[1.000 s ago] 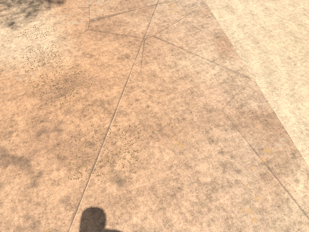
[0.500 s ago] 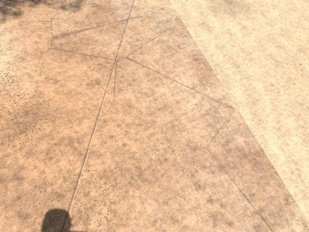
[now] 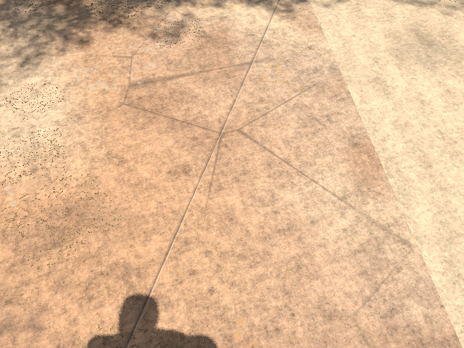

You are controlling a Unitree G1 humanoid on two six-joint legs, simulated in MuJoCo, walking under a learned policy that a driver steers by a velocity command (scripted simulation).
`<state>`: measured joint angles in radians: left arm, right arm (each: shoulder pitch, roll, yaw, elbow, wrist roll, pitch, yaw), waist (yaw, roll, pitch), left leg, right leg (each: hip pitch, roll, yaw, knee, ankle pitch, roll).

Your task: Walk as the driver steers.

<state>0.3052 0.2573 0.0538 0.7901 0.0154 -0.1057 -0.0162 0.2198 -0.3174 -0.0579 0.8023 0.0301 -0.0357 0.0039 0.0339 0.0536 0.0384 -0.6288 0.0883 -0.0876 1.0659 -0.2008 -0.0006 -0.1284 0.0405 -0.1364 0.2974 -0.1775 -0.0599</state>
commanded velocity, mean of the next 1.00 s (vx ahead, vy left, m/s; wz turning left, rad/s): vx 0.50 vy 0.00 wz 0.55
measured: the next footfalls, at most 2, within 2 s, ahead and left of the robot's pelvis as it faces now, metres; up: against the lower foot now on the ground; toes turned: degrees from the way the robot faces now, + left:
left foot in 0.30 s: +0.32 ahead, +0.15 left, +0.00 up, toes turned +12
right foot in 0.78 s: +0.66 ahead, +0.05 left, +0.00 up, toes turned +31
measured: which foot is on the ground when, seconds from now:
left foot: up 0.00-0.28, down 0.30-0.78, up 0.80-1.00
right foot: down 0.00-0.28, up 0.30-0.76, down 0.78-1.00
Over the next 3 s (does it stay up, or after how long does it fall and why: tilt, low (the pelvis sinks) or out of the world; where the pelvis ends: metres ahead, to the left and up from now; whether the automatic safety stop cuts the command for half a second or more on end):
stays up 1.46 0.71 -0.01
